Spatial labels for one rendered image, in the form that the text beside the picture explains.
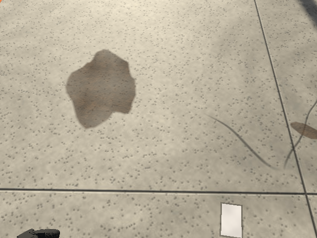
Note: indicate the robot left hand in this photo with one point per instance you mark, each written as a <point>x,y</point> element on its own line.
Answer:
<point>42,233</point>

